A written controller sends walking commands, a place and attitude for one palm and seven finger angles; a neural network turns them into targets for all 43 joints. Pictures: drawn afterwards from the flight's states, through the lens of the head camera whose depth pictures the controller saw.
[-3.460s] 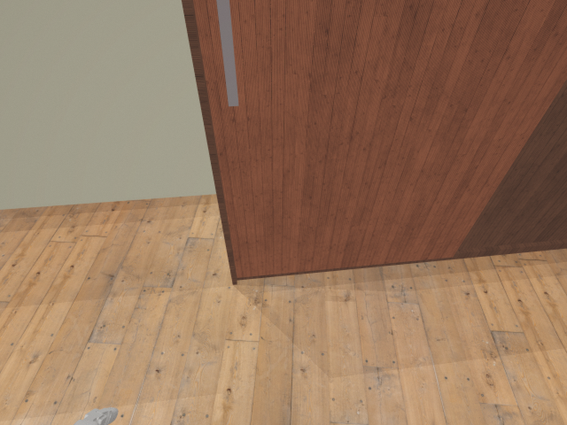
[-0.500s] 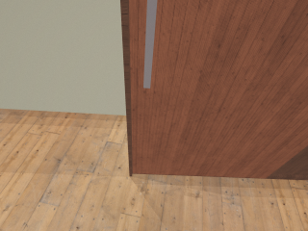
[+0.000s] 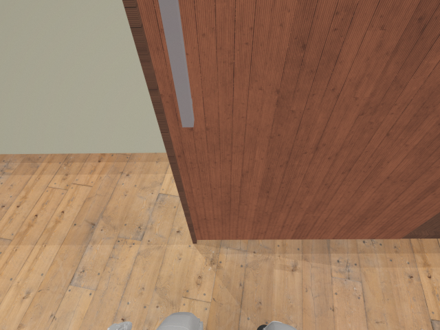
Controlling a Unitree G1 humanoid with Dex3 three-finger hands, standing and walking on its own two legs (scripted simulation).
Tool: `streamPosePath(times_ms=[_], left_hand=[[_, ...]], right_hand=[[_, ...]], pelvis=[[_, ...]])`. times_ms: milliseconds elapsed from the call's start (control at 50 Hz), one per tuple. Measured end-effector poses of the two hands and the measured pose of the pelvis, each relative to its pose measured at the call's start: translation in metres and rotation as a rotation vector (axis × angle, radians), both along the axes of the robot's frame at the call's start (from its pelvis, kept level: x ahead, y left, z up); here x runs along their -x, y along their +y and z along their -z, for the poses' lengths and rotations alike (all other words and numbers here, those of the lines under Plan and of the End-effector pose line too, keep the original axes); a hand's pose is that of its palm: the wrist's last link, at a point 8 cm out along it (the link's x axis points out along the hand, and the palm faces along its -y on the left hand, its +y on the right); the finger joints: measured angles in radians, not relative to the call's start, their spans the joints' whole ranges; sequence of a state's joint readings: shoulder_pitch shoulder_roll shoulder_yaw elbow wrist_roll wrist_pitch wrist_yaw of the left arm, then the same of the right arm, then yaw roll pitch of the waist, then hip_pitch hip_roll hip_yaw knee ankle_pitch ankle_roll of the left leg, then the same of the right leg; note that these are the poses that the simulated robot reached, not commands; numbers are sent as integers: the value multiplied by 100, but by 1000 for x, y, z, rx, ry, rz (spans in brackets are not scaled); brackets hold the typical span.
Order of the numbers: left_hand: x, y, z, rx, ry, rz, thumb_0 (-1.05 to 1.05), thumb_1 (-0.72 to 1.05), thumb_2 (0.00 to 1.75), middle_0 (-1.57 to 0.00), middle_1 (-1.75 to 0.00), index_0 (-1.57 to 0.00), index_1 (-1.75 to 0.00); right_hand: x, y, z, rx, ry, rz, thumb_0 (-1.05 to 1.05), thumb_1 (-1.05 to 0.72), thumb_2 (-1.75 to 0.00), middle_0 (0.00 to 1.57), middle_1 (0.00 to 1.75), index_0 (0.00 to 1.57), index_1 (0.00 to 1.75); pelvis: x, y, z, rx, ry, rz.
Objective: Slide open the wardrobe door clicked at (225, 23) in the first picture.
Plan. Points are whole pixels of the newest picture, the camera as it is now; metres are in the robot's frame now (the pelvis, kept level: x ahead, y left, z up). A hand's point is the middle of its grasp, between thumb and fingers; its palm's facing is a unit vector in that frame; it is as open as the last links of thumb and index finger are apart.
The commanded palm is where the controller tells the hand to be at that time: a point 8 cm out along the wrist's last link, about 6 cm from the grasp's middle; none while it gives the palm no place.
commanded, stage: come to a stop and stand still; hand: left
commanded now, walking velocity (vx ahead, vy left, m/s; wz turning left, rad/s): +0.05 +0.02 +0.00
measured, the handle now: (179, 54) +0.50 +0.09 +0.22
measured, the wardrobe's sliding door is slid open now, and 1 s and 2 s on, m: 0.00 0.00 0.00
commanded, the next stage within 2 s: look again from close up in 1.94 s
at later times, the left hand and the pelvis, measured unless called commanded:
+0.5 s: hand out of the picture -0.05 +0.26 -0.15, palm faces +0.04 -0.96 -0.27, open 7.4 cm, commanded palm none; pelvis -0.06 +0.07 +0.00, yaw +0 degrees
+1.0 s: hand out of the picture -0.06 +0.24 -0.16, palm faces +0.03 -0.98 -0.20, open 7.4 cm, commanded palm none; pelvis -0.06 +0.07 +0.01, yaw +0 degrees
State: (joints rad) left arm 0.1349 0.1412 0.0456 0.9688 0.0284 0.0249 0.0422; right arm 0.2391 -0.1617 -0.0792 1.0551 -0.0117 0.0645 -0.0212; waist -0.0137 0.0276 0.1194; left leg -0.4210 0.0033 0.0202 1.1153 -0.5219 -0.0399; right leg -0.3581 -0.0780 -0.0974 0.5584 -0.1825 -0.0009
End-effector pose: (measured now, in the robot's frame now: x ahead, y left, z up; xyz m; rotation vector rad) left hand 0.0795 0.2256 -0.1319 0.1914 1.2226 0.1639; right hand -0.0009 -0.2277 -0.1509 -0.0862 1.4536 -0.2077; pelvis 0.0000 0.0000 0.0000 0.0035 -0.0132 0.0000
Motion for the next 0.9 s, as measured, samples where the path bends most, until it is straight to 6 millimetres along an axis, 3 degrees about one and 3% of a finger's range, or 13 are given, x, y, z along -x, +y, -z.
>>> streamPosePath(times_ms=[160,260,360,440,500,620,700,800,900], left_hand=[[33,41,15,4,-30,-24,1,91,90,-21,-30,-20,-30],[60,67,2,-19,-16,-26,1,91,90,-20,-30,-20,-30],[89,82,-7,-59,-29,-33,1,91,90,-20,-30,-20,-30],[120,82,-14,-57,27,-33,1,91,90,-20,-30,-20,-30],[135,83,-11,-40,65,-35,1,90,90,-20,-30,-20,-30],[137,80,-5,13,80,-24,1,90,90,-20,-30,-20,-30],[135,77,-4,31,78,-16,1,91,90,-20,-30,-20,-30],[138,76,-4,33,95,-19,1,92,90,-20,-30,-20,-30],[142,70,-4,36,112,-28,1,91,90,-20,-30,-20,-30]], right_hand=[[-32,12,-14,85,-244,-62,1,-91,-90,20,30,20,30],[-39,36,-21,63,-371,-75,1,-91,-90,19,30,20,30],[-38,61,-10,-12,-398,-118,1,-91,-90,20,30,20,30],[-22,72,-5,-38,-362,-103,0,-93,-90,20,30,20,30],[2,70,-7,-21,-313,-92,0,-94,-90,20,30,20,30],[66,70,-11,15,-147,-69,0,-93,-90,20,30,20,30],[94,74,-12,16,-63,-57,1,-92,-90,20,30,20,30],[101,81,-12,-2,-34,-52,1,-92,-90,20,30,20,30],[87,86,-10,-26,-54,-63,1,-91,-90,20,30,20,30]], pelvis=[[23,32,11,4,-21,-13],[31,50,6,1,-52,23],[47,57,8,-28,-41,28],[60,65,3,-14,-33,14],[65,70,1,-8,-25,3],[69,78,-5,-1,-21,7],[70,80,-7,-4,-22,7],[69,79,-8,-8,-22,1],[65,76,-9,-9,-19,-5]])
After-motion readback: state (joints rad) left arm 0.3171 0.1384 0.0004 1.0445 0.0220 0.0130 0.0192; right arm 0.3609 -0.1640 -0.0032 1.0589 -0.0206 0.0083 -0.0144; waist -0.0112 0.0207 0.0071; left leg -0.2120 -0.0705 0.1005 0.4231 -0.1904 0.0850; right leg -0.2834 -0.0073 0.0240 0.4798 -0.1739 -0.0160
